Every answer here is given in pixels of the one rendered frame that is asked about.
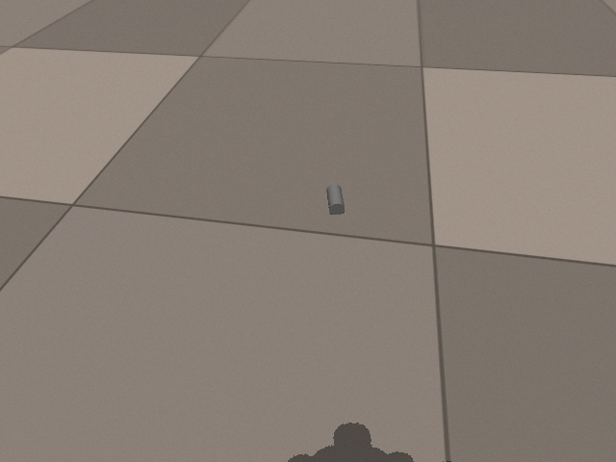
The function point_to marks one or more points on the can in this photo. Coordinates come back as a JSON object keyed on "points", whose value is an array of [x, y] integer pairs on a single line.
{"points": [[335, 199]]}

